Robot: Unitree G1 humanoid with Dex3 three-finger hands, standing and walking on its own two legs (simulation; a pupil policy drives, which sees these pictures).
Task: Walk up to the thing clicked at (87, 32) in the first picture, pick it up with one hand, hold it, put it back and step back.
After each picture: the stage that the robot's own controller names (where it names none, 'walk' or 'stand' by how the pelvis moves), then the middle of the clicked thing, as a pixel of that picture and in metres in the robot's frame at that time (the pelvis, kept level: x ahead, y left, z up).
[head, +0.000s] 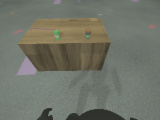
stand; (87, 34) +1.01 +0.07 -0.09
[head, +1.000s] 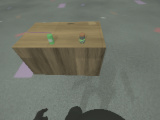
walk; (82, 38) +0.91 +0.16 -0.06
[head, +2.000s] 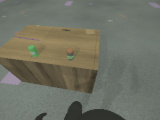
walk; (70, 54) +0.61 +0.25 -0.08
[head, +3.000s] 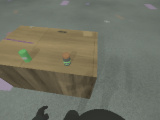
stand; (66, 59) +0.53 +0.23 -0.06
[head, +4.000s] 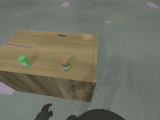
stand; (65, 64) +0.49 +0.24 -0.08
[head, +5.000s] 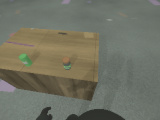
stand; (66, 63) +0.49 +0.23 -0.08
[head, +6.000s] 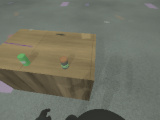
stand; (64, 62) +0.51 +0.25 -0.09
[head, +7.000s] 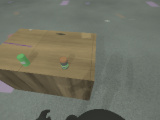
stand; (64, 63) +0.50 +0.26 -0.09
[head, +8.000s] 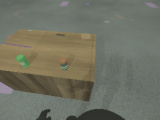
rise first; (63, 64) +0.49 +0.26 -0.09
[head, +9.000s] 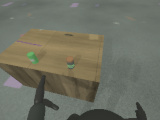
rise first; (70, 62) +0.51 +0.23 -0.08
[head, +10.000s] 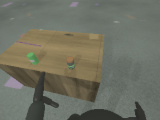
go down; (70, 63) +0.50 +0.23 -0.08
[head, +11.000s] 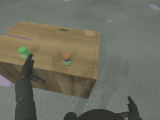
go down; (67, 59) +0.52 +0.21 -0.07
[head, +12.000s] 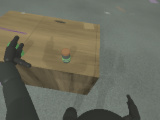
go down; (66, 56) +0.50 +0.20 -0.04
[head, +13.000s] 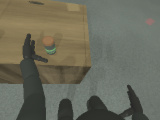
close in; (49, 46) +0.52 +0.22 +0.01
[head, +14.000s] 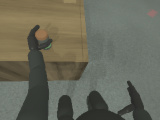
close; (44, 40) +0.54 +0.23 +0.03
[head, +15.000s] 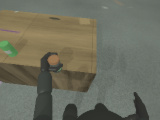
lift; (55, 64) +0.38 +0.23 +0.03
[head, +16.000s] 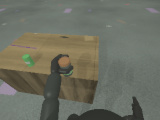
hold; (66, 67) +0.33 +0.17 +0.13
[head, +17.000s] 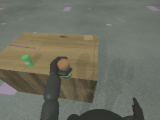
hold; (65, 69) +0.32 +0.18 +0.11
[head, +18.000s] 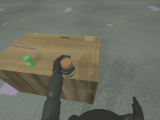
crouch; (67, 68) +0.33 +0.16 +0.11
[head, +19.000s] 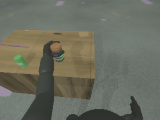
crouch; (57, 52) +0.44 +0.22 +0.13
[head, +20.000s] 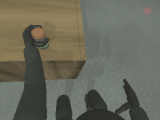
lower; (41, 39) +0.54 +0.22 +0.03
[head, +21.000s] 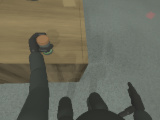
lower; (45, 45) +0.51 +0.23 +0.02
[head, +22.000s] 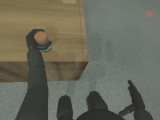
lower; (43, 42) +0.52 +0.23 +0.03
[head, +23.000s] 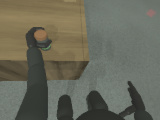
lower; (43, 41) +0.53 +0.23 +0.03
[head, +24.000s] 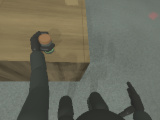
loosen; (47, 44) +0.51 +0.22 +0.03
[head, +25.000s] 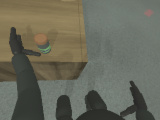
rise; (43, 44) +0.50 +0.22 +0.03
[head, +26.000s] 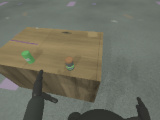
sink last; (69, 63) +0.47 +0.21 -0.03
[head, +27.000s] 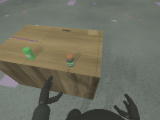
stand; (70, 60) +0.50 +0.21 -0.03
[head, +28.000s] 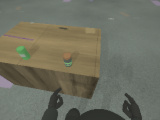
stand; (67, 60) +0.48 +0.21 -0.02
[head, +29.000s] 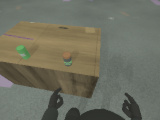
stand; (67, 59) +0.49 +0.21 -0.02
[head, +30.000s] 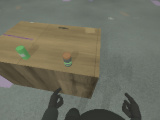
stand; (67, 59) +0.49 +0.21 -0.02
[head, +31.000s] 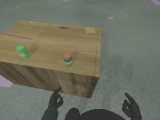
stand; (67, 59) +0.49 +0.21 -0.02
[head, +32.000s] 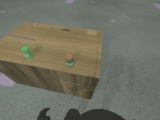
stand; (69, 60) +0.49 +0.21 -0.04
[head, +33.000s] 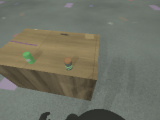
walk; (68, 64) +0.50 +0.22 -0.08
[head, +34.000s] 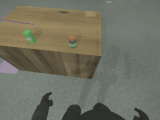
walk; (72, 41) +0.64 +0.19 -0.06
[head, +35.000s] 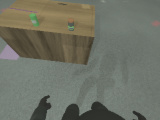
walk; (71, 24) +0.91 +0.25 -0.07
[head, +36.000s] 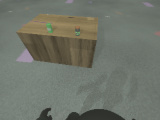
stand; (77, 31) +1.07 +0.23 -0.08
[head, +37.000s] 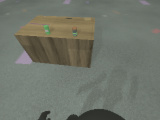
stand; (74, 31) +1.08 +0.25 -0.09
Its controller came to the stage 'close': yes
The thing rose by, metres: 0.19
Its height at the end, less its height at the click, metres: +0.00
